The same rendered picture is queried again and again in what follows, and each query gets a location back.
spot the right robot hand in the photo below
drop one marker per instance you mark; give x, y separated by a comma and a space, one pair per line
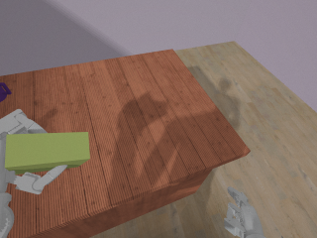
247, 221

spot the table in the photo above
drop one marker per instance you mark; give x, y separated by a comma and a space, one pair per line
154, 137

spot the sponge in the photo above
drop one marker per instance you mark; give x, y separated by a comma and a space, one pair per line
41, 152

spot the left robot hand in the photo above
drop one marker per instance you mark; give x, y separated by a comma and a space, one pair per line
17, 123

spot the robot left forearm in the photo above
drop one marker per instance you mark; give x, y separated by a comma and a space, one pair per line
6, 214

